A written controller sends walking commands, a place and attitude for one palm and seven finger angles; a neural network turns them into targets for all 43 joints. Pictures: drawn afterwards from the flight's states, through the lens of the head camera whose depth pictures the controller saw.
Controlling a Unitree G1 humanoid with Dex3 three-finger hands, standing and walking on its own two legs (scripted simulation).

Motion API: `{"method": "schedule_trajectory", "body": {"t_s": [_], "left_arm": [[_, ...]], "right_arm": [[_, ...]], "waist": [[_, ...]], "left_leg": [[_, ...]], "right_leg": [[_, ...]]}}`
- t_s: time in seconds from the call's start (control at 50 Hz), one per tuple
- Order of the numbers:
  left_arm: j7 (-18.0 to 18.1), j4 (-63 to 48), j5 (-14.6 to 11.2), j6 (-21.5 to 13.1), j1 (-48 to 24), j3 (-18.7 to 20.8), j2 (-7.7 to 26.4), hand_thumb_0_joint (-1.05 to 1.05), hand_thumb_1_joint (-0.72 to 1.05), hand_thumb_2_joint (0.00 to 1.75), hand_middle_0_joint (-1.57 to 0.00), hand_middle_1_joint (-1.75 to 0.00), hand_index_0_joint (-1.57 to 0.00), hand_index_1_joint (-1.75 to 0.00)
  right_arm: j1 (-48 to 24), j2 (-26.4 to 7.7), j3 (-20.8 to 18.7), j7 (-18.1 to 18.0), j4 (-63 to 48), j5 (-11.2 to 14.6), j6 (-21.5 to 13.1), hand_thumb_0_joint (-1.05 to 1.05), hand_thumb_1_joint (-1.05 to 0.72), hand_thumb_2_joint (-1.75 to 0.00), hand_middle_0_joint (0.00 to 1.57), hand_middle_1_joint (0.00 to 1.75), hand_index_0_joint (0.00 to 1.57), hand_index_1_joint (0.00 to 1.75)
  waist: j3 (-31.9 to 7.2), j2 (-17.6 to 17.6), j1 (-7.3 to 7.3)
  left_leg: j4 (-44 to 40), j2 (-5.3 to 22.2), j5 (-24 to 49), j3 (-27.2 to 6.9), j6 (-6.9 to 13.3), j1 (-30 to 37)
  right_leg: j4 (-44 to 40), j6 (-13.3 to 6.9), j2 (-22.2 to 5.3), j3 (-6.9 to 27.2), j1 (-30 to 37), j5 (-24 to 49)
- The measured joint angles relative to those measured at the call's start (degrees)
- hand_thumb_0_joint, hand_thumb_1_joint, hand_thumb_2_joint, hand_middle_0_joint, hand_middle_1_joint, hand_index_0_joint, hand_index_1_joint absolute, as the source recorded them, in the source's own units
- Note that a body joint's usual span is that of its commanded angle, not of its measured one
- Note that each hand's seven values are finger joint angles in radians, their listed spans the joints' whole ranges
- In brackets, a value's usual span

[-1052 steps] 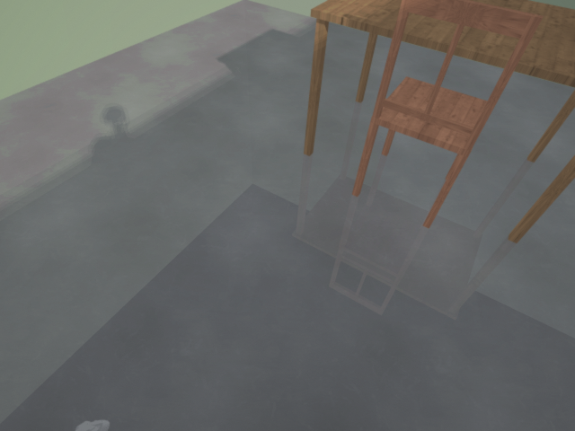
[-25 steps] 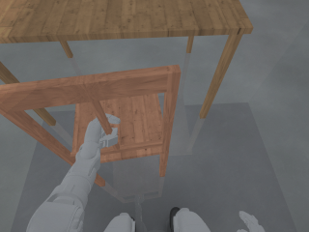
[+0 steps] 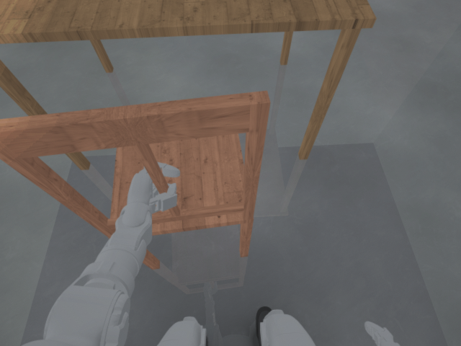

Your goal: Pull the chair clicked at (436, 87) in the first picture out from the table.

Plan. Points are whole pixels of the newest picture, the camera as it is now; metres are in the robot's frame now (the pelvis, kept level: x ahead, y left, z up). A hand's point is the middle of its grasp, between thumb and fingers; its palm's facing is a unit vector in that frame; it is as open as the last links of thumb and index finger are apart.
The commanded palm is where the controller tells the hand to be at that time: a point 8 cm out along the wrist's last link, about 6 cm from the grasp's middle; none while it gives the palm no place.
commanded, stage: step backward, pulling the chair out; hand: left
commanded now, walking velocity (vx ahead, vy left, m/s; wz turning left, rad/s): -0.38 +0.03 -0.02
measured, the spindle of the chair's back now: (161, 185) +0.41 +0.13 -0.06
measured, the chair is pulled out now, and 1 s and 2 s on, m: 0.34 0.55 0.67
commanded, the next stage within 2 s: stop walking, hand still on the chair in 0.96 s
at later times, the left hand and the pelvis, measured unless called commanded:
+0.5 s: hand (167, 240) +0.30 +0.11 -0.05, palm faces -0.07 -0.98 -0.18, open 5.2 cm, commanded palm +0.29 +0.16 -0.05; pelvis -0.08 +0.02 +0.00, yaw -2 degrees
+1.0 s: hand (165, 306) +0.19 +0.11 -0.05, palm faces -0.06 -0.98 -0.18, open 5.2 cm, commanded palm +0.18 +0.16 -0.05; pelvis -0.19 +0.02 +0.00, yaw +0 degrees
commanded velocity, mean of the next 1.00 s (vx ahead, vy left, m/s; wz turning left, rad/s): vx -0.34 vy -0.04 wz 0.03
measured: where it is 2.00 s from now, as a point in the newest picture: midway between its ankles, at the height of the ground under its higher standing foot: outside the picture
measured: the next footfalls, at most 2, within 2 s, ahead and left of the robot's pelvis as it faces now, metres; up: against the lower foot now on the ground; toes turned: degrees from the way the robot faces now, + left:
left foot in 0.06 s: +0.03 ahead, +0.15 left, +0.00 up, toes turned +0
right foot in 0.24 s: +0.01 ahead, -0.11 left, +0.00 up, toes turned -3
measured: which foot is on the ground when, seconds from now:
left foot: up 0.00-0.04, down 0.06-0.74, up 0.76-0.98, down 1.00-1.00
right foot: down 0.00-0.12, up 0.14-0.22, down 0.24-0.54, up 0.56-0.66, down 0.68-1.00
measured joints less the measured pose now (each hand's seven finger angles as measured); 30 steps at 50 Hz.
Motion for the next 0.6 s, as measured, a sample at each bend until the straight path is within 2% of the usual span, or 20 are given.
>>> {"method": "schedule_trajectory", "body": {"t_s": [0.04, 0.08, 0.12, 0.2, 0.26, 0.28, 0.34, 0.36, 0.4, 0.44, 0.48, 0.5, 0.56, 0.6], "left_arm": [[0.22, -1.17, 0.08, 1.12, -0.1, -0.73, -0.46, 0.04, 0.71, 0.8, -0.28, -1.17, -0.49, -1.44], [0.4, -2.8, 0.08, 2.11, -0.2, -2.03, -0.49, 0.03, 0.71, 0.79, -0.26, -1.18, -0.49, -1.44], [0.41, -4.62, -0.24, 2.65, 0.7, -3.3, -0.12, 0.03, 0.72, 0.79, -0.24, -1.18, -0.49, -1.44], [-0.24, -5.67, -0.19, 2.2, 3.14, -4.25, -0.32, 0.03, 0.73, 0.78, -0.23, -1.2, -0.49, -1.44], [-0.5, -4.01, 0.21, 0.49, 3.5, -3.84, -0.3, 0.03, 0.72, 0.79, -0.25, -1.2, -0.49, -1.44], [-0.49, -3.24, 0.15, -0.11, 3.21, -3.2, -0.21, 0.03, 0.72, 0.79, -0.25, -1.2, -0.49, -1.44], [-0.55, -1.14, -0.31, -1.32, 2.44, -1.33, 0.32, 0.03, 0.71, 0.8, -0.27, -1.18, -0.49, -1.44], [-0.54, -0.71, -0.34, -1.55, 2.38, -0.88, 0.41, 0.03, 0.71, 0.8, -0.27, -1.17, -0.49, -1.44], [-0.5, -0.23, -0.29, -1.62, 2.41, -0.18, 0.31, 0.03, 0.71, 0.8, -0.27, -1.16, -0.49, -1.44], [-0.38, -0.3, 0.0, -1.24, 2.41, 0.06, -0.14, 0.03, 0.71, 0.8, -0.27, -1.16, -0.49, -1.44], [-0.19, -0.74, 0.35, -0.6, 2.34, -0.42, -0.71, 0.03, 0.71, 0.79, -0.27, -1.17, -0.49, -1.44], [-0.11, -1.13, 0.49, -0.18, 2.18, -1.02, -0.83, 0.03, 0.71, 0.79, -0.27, -1.17, -0.49, -1.44], [-0.08, -2.43, 0.28, 0.77, 1.95, -2.54, -0.04, 0.02, 0.72, 0.78, -0.26, -1.18, -0.49, -1.44], [-0.26, -3.23, 0.32, 0.96, 2.47, -2.73, 0.37, 0.02, 0.72, 0.78, -0.25, -1.19, -0.49, -1.44]], "right_arm": [[0.0, -1.44, -0.09, -0.38, -0.37, 0.03, 0.42, 0.01, -0.9, -0.89, 0.21, 0.3, 0.2, 0.3], [-0.34, -2.07, -0.41, -0.89, -0.83, 0.13, 1.25, 0.01, -0.9, -0.89, 0.21, 0.3, 0.2, 0.3], [0.0, -1.88, -0.66, -1.09, -2.36, 0.09, 2.39, 0.01, -0.9, -0.89, 0.2, 0.3, 0.2, 0.3], [2.11, -0.48, -0.95, -0.34, -4.38, -0.91, 2.86, 0.01, -0.9, -0.89, 0.2, 0.3, 0.2, 0.3], [2.38, 1.3, -0.43, 1.16, -3.36, -1.25, 2.29, 0.01, -0.9, -0.89, 0.2, 0.3, 0.2, 0.3], [1.65, 1.65, -0.13, 1.56, -2.82, -1.27, 2.17, 0.01, -0.9, -0.89, 0.2, 0.3, 0.2, 0.3], [0.23, 2.87, 0.48, 1.72, -2.05, -0.61, 2.0, 0.01, -0.9, -0.89, 0.2, 0.3, 0.2, 0.3], [0.05, 3.0, 0.56, 1.47, -1.99, -0.36, 1.91, 0.01, -0.9, -0.89, 0.21, 0.3, 0.2, 0.3], [-0.23, 2.64, 0.59, 0.86, -1.7, -0.07, 1.61, 0.01, -0.9, -0.89, 0.21, 0.3, 0.2, 0.3], [-0.29, 1.73, 0.62, 0.27, -1.18, -0.22, 1.23, 0.01, -0.9, -0.89, 0.21, 0.3, 0.2, 0.3], [-0.01, 0.45, 0.62, -0.36, -0.86, -0.38, 1.03, 0.01, -0.9, -0.89, 0.21, 0.3, 0.2, 0.3], [0.05, -0.03, 0.43, -0.67, -0.72, -0.44, 1.09, 0.01, -0.9, -0.89, 0.21, 0.3, 0.2, 0.3], [0.37, 0.29, -0.19, -0.67, -1.6, -0.63, 1.89, 0.01, -0.9, -0.89, 0.21, 0.3, 0.2, 0.3], [1.07, 0.75, -0.4, -0.22, -2.52, -1.29, 1.97, 0.01, -0.9, -0.89, 0.21, 0.3, 0.2, 0.3]], "waist": [[-0.32, -0.1, -0.65], [0.29, -1.3, -0.94], [0.68, -2.96, -0.02], [-0.74, -2.36, 1.56], [-1.24, -1.53, 3.25], [-0.54, -0.56, 3.39], [0.76, 0.9, 2.44], [0.68, 1.11, 2.09], [0.12, 1.19, 1.44], [-0.52, 0.98, 0.86], [-1.1, 1.13, 0.37], [-1.18, 1.06, 0.11], [-0.49, -1.66, 1.16], [-0.54, -2.08, 1.62]], "left_leg": [[-5.39, 0.32, 2.36, 0.62, 0.06, 2.94], [-10.05, -0.14, 10.79, 1.86, 1.17, 4.46], [-11.62, -0.75, 12.44, 3.48, 2.15, 5.27], [-11.34, 0.63, 11.84, 4.19, 2.45, 4.39], [-10.31, 2.31, 11.76, 4.49, 1.72, 3.64], [-9.94, 3.34, 11.88, 4.35, 1.42, 3.56], [-9.45, 4.74, 13.73, 3.68, 0.69, 2.78], [-7.93, 4.58, 12.2, 3.16, 0.5, 1.94], [-3.75, 3.03, 5.99, 1.57, 0.24, 0.53], [-2.97, 1.58, 3.59, 0.76, 0.16, 0.81], [-7.52, 1.66, 7.92, 0.93, 0.42, 3.29], [-9.84, 1.63, 12.19, 1.07, 1.55, 4.07], [-11.11, 0.52, 12.98, 2.79, 2.03, 4.35], [-11.23, 0.81, 12.89, 3.11, 1.78, 3.91]], "right_leg": [[-0.51, 0.7, -0.84, -0.19, -0.78, 0.95], [-1.05, 1.52, -2.02, 0.16, -0.96, 1.92], [-1.65, 1.89, -2.57, 1.42, -0.9, 3.17], [5.23, 0.98, -1.0, 1.21, 1.19, -7.17], [0.91, 0.91, 0.32, 0.95, 6.19, -7.72], [-0.3, 0.74, 1.33, 0.79, 6.7, -7.05], [-2.45, -0.21, 2.72, 0.1, 7.18, -3.18], [-2.44, -0.38, 2.79, 0.0, 6.74, -3.02], [-1.99, -0.44, 2.35, 0.23, 5.32, -2.67], [-1.58, -0.11, 1.44, 0.5, 3.95, -2.15], [-0.98, 0.53, 0.79, 0.3, 2.8, -1.76], [-0.53, 0.91, 0.42, 0.11, 2.26, -1.68], [0.76, 1.41, -0.79, 1.42, 1.26, -1.48], [4.72, 1.16, -0.41, 1.69, 0.97, -8.17]]}}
